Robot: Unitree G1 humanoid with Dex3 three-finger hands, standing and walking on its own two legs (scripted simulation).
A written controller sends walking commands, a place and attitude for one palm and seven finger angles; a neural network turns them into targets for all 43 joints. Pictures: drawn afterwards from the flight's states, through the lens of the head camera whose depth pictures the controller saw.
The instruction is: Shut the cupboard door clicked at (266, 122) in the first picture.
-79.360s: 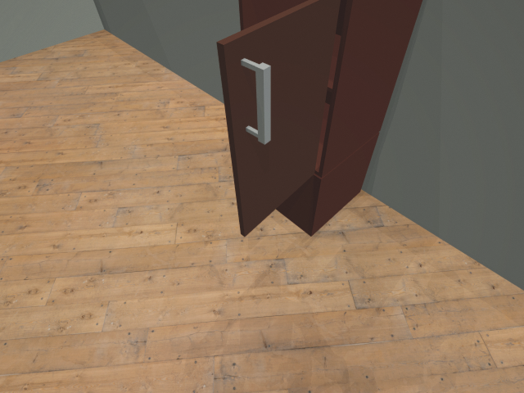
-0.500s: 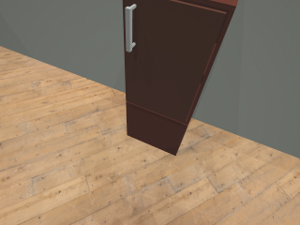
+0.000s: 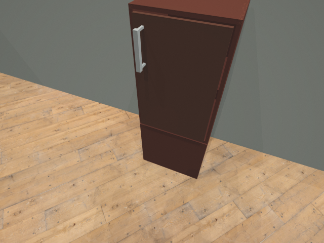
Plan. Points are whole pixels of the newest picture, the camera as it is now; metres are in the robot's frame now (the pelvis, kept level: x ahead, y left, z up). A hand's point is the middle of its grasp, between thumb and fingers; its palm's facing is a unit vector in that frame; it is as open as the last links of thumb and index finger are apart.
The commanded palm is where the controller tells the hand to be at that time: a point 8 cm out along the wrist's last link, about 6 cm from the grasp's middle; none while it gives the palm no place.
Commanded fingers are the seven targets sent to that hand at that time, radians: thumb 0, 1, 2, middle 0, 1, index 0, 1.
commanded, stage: let the arm hang, fingers relaxed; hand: left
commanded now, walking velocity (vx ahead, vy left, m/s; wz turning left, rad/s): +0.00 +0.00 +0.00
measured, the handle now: (140, 49) +0.78 +0.13 +0.12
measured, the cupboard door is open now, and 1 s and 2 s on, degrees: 0 0 0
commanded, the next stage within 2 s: look to check the result in 0.24 s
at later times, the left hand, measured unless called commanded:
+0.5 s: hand out of the picture -0.02 +0.17 -0.18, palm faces +0.04 -0.98 -0.18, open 7.4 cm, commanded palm none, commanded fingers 0.00 0.90 0.90 -0.20 -0.30 -0.20 -0.30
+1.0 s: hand out of the picture +0.02 +0.16 -0.18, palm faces +0.02 -0.98 -0.17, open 7.4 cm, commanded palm none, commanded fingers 0.00 0.90 0.90 -0.20 -0.30 -0.20 -0.30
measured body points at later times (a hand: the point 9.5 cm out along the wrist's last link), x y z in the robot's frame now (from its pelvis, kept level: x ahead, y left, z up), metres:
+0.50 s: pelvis +0.01 +0.00 +0.00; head +0.01 +0.00 +0.45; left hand -0.02 +0.22 -0.16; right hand -0.01 -0.21 -0.16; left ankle +0.03 +0.11 -0.74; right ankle +0.03 -0.12 -0.74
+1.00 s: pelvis +0.02 -0.01 +0.00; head +0.02 -0.01 +0.45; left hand +0.02 +0.21 -0.16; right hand +0.01 -0.23 -0.16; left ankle +0.03 +0.11 -0.74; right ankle +0.03 -0.12 -0.74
